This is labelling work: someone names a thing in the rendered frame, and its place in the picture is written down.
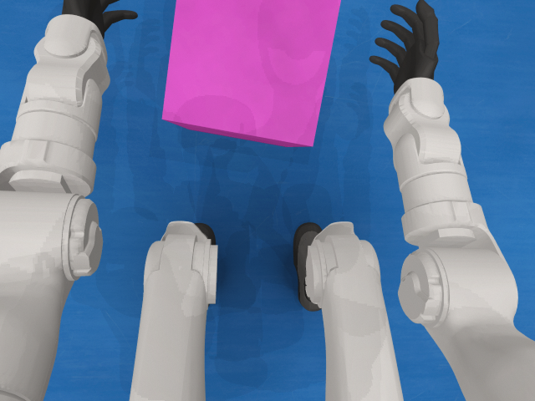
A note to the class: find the robot right forearm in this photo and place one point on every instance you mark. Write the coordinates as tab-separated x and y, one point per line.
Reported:
439	210

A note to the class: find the robot right foot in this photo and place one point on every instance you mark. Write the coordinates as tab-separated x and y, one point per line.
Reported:
303	238

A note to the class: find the robot left forearm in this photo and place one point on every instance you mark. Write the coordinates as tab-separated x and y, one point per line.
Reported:
58	118

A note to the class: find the robot right hand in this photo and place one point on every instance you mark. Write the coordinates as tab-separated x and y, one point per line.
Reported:
420	58

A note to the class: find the right robot upper arm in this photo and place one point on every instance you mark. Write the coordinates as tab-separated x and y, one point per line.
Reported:
466	299

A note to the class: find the carton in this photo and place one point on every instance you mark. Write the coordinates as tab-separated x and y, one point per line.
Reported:
250	69

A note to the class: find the left robot upper arm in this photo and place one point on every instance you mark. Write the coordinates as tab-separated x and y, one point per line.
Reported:
47	241

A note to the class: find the right robot shin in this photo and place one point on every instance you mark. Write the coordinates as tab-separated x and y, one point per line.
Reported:
346	227

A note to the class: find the robot left hand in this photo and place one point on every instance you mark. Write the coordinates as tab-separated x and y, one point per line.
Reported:
93	10

